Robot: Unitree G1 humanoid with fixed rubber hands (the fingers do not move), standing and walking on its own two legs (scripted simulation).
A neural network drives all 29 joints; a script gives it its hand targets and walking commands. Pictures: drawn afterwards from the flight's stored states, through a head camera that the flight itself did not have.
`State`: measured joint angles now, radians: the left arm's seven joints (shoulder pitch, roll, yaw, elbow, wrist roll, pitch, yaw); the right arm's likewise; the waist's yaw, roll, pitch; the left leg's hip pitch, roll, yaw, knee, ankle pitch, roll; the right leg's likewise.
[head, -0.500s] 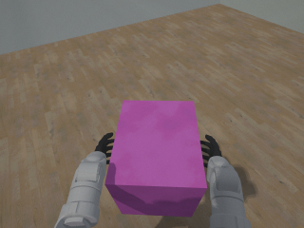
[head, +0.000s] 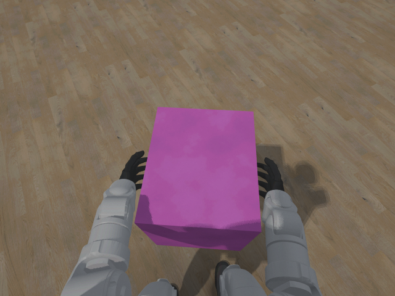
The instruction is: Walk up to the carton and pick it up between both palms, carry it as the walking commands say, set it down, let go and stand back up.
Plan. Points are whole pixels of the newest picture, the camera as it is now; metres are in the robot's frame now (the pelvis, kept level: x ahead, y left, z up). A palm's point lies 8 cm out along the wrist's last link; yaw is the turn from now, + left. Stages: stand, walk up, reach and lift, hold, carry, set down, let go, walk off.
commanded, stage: set down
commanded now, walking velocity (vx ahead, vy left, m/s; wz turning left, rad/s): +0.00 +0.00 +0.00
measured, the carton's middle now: (201, 183) +0.37 -0.02 -0.11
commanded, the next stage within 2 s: none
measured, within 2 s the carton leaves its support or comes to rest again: neither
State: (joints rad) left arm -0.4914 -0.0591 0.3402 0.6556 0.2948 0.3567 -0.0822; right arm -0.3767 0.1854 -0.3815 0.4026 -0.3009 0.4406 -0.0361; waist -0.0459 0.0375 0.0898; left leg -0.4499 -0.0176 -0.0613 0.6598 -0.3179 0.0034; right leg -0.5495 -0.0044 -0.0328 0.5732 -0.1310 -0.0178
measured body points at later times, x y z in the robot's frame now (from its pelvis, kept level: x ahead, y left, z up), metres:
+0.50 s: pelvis +0.00 +0.03 -0.05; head +0.17 +0.00 +0.36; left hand +0.39 +0.14 -0.13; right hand +0.35 -0.18 -0.13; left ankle +0.01 +0.13 -0.72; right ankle +0.09 -0.11 -0.72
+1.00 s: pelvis -0.02 +0.01 -0.13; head +0.20 -0.03 +0.26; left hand +0.42 +0.13 -0.21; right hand +0.38 -0.19 -0.22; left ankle +0.01 +0.13 -0.72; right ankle +0.09 -0.11 -0.72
